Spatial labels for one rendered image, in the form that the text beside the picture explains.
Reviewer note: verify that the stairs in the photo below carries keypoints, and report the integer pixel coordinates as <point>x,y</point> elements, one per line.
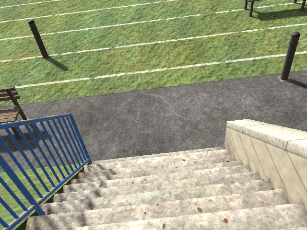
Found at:
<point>196,189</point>

